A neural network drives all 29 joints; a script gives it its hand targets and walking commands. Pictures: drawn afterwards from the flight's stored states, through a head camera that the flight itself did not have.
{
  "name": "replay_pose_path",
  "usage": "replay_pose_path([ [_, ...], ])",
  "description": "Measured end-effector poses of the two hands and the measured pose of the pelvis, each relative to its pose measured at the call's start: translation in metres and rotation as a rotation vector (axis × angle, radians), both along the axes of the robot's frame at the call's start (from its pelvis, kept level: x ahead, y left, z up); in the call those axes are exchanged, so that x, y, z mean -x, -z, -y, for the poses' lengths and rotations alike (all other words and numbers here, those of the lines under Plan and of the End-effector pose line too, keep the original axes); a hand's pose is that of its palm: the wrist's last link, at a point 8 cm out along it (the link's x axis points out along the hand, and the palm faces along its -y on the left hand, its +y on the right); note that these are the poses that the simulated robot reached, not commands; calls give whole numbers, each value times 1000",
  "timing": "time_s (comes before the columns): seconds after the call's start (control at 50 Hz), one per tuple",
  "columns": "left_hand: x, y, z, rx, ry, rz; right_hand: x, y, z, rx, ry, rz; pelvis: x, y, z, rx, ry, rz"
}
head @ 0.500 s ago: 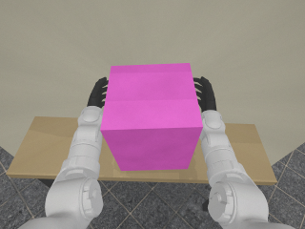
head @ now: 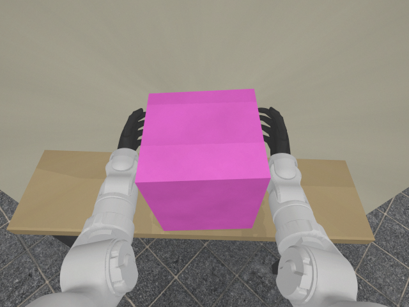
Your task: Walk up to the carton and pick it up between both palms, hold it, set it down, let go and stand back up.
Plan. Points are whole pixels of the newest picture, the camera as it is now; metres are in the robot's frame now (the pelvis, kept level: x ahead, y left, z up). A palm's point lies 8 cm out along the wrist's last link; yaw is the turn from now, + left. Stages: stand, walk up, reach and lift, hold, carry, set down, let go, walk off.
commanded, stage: set down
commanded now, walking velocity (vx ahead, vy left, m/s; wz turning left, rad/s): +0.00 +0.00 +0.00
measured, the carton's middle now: (204, 166) +0.40 +0.00 +0.01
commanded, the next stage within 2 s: none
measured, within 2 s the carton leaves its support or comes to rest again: rests again in 0.06 s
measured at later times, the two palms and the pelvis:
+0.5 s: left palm (130, 149) +0.41 +0.16 +0.05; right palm (277, 148) +0.40 -0.14 +0.07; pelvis +0.00 +0.00 +0.00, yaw +0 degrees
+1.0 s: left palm (131, 150) +0.41 +0.16 +0.05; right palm (278, 149) +0.40 -0.14 +0.07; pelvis +0.00 +0.00 +0.00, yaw +0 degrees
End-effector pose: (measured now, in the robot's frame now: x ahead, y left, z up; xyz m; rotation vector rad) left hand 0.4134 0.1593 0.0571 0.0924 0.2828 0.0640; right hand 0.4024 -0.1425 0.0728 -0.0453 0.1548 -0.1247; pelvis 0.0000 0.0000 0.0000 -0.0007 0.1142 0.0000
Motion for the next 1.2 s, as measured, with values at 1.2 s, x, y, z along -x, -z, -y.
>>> replay_pose_path([
  [1.2, 1, 11, 3, 60, -30, 48, -1, 8, 4, 18, -9, -1, -3, 0, 0, 0, 0, -31],
])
